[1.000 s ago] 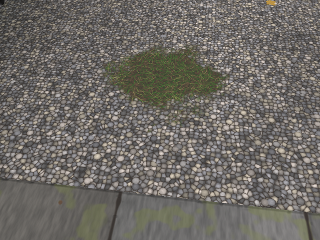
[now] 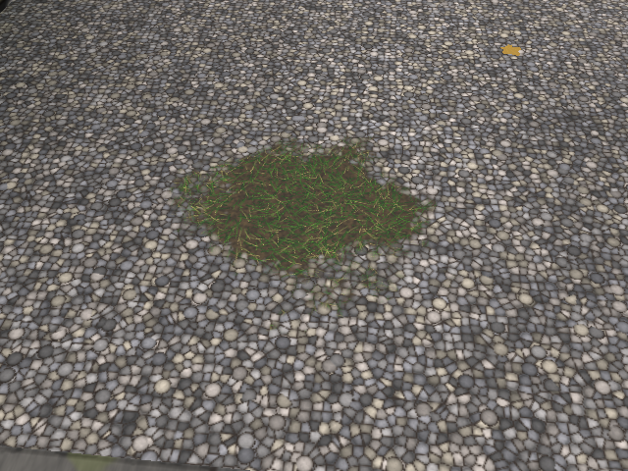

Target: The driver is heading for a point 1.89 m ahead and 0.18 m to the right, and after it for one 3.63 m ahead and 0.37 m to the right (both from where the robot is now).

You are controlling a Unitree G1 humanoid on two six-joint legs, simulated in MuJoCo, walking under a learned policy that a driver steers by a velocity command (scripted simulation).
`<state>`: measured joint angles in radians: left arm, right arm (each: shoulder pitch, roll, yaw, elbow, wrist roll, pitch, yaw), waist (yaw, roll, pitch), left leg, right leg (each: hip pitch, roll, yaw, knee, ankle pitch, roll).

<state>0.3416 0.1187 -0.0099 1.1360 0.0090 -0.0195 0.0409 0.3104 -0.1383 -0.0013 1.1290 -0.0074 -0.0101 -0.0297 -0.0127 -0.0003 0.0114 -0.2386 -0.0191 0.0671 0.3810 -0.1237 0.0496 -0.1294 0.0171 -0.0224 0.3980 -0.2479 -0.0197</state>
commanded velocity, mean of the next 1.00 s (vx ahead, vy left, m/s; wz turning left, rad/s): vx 0.00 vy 0.00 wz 0.00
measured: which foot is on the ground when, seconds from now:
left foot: down 0.00-1.00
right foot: down 0.00-1.00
